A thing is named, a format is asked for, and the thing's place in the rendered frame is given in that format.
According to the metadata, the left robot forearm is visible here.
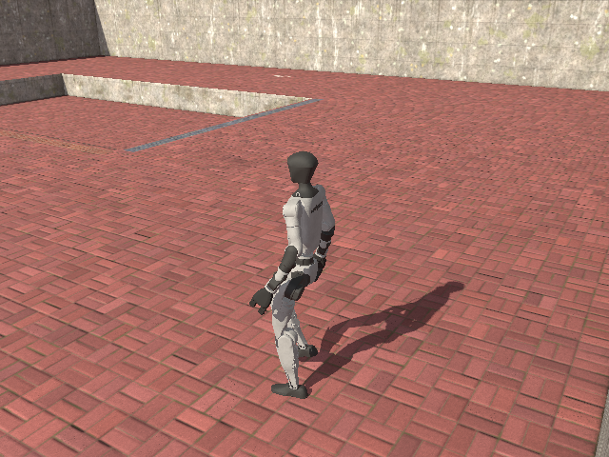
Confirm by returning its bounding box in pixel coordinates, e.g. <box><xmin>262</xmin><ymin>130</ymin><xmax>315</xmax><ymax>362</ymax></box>
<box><xmin>265</xmin><ymin>246</ymin><xmax>298</xmax><ymax>294</ymax></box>

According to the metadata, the robot right upper arm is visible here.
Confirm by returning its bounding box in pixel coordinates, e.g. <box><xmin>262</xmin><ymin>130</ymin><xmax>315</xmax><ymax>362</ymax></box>
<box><xmin>312</xmin><ymin>185</ymin><xmax>335</xmax><ymax>231</ymax></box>

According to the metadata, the right robot hand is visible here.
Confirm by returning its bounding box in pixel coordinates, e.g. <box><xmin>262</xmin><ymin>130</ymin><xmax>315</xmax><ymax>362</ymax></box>
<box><xmin>313</xmin><ymin>253</ymin><xmax>326</xmax><ymax>282</ymax></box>

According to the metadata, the robot left upper arm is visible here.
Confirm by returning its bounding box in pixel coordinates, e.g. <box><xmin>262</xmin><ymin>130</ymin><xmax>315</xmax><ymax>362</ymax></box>
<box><xmin>283</xmin><ymin>199</ymin><xmax>303</xmax><ymax>258</ymax></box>

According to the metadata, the robot right shin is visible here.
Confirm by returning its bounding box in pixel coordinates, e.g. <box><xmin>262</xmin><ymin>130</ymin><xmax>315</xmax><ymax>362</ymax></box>
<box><xmin>287</xmin><ymin>309</ymin><xmax>308</xmax><ymax>349</ymax></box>

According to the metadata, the robot head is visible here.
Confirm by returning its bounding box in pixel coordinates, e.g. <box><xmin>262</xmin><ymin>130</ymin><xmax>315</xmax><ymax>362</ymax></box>
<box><xmin>287</xmin><ymin>151</ymin><xmax>319</xmax><ymax>198</ymax></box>

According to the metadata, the left robot hand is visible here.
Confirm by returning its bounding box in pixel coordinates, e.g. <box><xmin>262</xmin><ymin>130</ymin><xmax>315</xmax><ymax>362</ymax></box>
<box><xmin>249</xmin><ymin>288</ymin><xmax>273</xmax><ymax>315</ymax></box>

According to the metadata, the right robot forearm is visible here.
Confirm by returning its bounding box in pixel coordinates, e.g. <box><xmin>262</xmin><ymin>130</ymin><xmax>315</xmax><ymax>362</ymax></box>
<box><xmin>315</xmin><ymin>226</ymin><xmax>335</xmax><ymax>258</ymax></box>

